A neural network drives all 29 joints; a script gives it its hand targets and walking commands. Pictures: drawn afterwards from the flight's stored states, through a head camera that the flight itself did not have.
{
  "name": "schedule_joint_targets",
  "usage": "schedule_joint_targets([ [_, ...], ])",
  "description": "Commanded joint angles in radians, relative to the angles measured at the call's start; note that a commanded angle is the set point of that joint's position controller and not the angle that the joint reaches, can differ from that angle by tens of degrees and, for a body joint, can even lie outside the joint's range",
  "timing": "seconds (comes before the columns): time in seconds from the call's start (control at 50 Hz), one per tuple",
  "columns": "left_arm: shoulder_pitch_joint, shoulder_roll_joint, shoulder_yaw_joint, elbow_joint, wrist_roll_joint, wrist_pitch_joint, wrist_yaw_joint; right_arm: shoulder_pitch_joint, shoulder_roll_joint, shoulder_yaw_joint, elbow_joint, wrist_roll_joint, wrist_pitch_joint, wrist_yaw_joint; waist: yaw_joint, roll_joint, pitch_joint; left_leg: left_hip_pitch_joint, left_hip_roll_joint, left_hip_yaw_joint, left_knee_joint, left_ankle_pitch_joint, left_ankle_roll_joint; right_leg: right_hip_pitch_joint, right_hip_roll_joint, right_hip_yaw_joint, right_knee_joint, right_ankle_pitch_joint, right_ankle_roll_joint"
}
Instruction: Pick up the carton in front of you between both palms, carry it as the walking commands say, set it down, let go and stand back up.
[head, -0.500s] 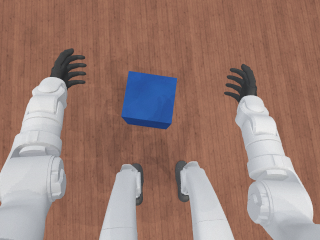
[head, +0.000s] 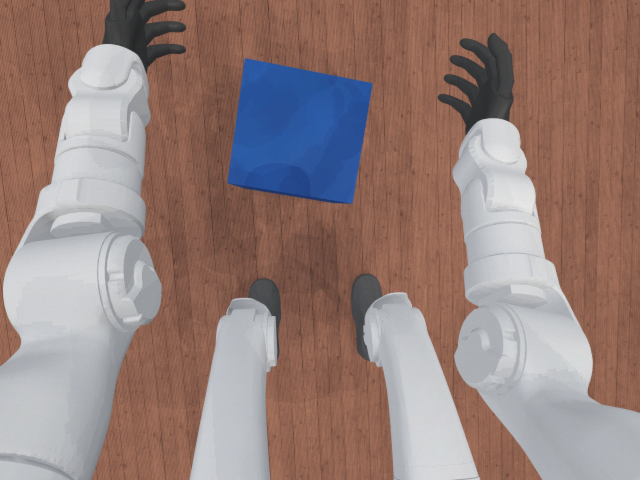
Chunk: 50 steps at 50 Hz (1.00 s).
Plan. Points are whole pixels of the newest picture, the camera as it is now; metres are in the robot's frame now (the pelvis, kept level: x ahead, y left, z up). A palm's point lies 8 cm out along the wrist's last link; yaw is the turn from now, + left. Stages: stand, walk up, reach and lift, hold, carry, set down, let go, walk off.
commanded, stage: reach and lift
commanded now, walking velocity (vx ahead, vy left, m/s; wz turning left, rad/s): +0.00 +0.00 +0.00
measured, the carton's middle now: (298, 144) +0.50 +0.03 -0.49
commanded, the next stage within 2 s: none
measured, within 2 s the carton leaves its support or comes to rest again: leaves its support in 1.52 s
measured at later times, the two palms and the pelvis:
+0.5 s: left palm (189, 117) +0.52 +0.20 -0.36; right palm (416, 150) +0.47 -0.17 -0.36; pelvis -0.06 -0.02 -0.20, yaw -2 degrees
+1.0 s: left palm (206, 123) +0.52 +0.19 -0.42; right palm (403, 147) +0.48 -0.16 -0.41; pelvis -0.05 -0.02 -0.25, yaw -2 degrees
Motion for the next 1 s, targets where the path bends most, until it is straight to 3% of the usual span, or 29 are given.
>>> schedule_joint_targets([
  [0.0, -0.16, 0.083, 0.006, -0.079, -0.009, -0.033, 0.019, -0.124, -0.08, 0.024, -0.071, 0.013, -0.04, 0.0, 0.017, 0.099, -0.898, 0.684, -0.032, -0.054, 0.096, 0.629, -0.036, 0.089, 0.101, -0.096, 0.103, 0.314, 0.039],
  [0.14, -0.281, 0.205, -0.129, -0.125, -0.166, -0.06, 0.058, -0.21, -0.148, 0.157, -0.068, 0.151, -0.04, -0.061, 0.014, 0.091, -1.063, 0.464, -0.031, -0.012, 0.34, 0.488, -0.041, 0.175, 0.095, -0.078, 0.363, 0.347, 0.038],
  [0.26, -0.431, 0.301, -0.24, -0.119, -0.28, -0.038, 0.065, -0.36, -0.204, 0.242, -0.086, 0.261, -0.003, -0.11, 0.012, 0.127, -1.133, 0.377, -0.017, 0.025, 0.481, 0.276, -0.045, 0.224, 0.089, -0.087, 0.502, 0.232, 0.021],
  [0.36, -0.536, 0.339, -0.285, -0.01, -0.311, -0.017, 0.062, -0.482, -0.223, 0.255, -0.006, 0.294, 0.027, -0.119, 0.016, 0.126, -0.977, 0.25, 0.007, 0.026, 0.545, 0.059, -0.036, 0.156, 0.075, -0.094, 0.582, 0.049, 0.014],
  [0.44, -0.585, 0.34, -0.305, 0.095, -0.317, -0.022, 0.055, -0.557, -0.232, 0.244, 0.093, 0.283, 0.017, -0.102, 0.015, 0.104, -0.827, 0.158, 0.027, 0.005, 0.593, -0.027, -0.027, 0.093, 0.062, -0.096, 0.649, -0.02, 0.016],
  [0.54, -0.631, 0.34, -0.341, 0.156, -0.331, -0.042, 0.055, -0.615, -0.26, 0.227, 0.192, 0.265, -0.017, -0.079, 0.002, 0.086, -0.725, 0.116, 0.035, -0.023, 0.657, -0.009, -0.028, 0.043, 0.055, -0.097, 0.735, 0.004, 0.019],
  [0.62, -0.69, 0.348, -0.383, 0.126, -0.363, -0.064, 0.069, -0.657, -0.29, 0.242, 0.201, 0.294, -0.049, -0.078, -0.002, 0.109, -0.801, 0.201, 0.035, -0.034, 0.722, 0.102, -0.033, 0.041, 0.054, -0.103, 0.795, 0.086, 0.018],
  [0.68, -0.707, 0.331, -0.416, 0.079, -0.383, -0.077, 0.089, -0.638, -0.277, 0.29, 0.246, 0.358, -0.066, -0.076, 0.02, 0.143, -0.875, 0.283, 0.032, -0.03, 0.756, 0.192, -0.037, 0.034, 0.058, -0.11, 0.827, 0.141, 0.014],
  [0.8, -0.638, 0.3, -0.396, 0.041, -0.382, -0.078, 0.115, -0.6, -0.274, 0.318, 0.227, 0.372, -0.077, -0.077, 0.031, 0.127, -0.905, 0.371, 0.017, -0.027, 0.789, 0.302, -0.037, -0.03, 0.078, -0.13, 0.841, 0.179, 0.019],
  [0.98, -0.587, 0.244, -0.372, 0.119, -0.356, -0.074, 0.097, -0.585, -0.259, 0.268, 0.262, 0.309, -0.076, -0.074, 0.01, 0.095, -0.696, 0.123, 0.015, -0.019, 0.76, 0.118, -0.037, -0.034, 0.08, -0.099, 0.822, 0.101, 0.013],
])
